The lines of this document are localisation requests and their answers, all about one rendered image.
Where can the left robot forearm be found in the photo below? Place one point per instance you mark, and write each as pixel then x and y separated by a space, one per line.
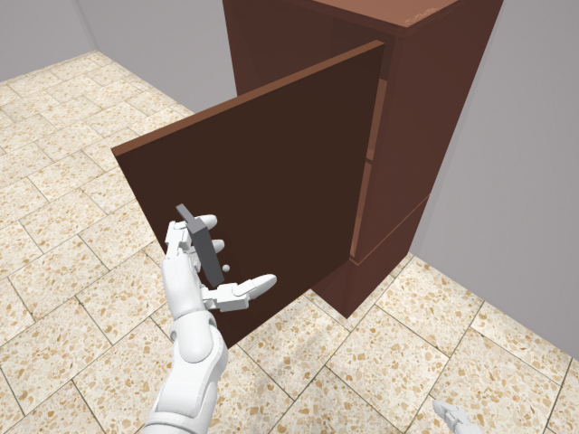
pixel 186 400

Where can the handle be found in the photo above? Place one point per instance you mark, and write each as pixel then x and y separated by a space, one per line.
pixel 204 248

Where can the cupboard door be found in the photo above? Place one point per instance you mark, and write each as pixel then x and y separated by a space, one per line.
pixel 281 168

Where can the left robot hand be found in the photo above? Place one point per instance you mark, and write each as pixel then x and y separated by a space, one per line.
pixel 182 285

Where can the right robot hand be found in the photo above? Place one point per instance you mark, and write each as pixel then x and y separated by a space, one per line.
pixel 458 421

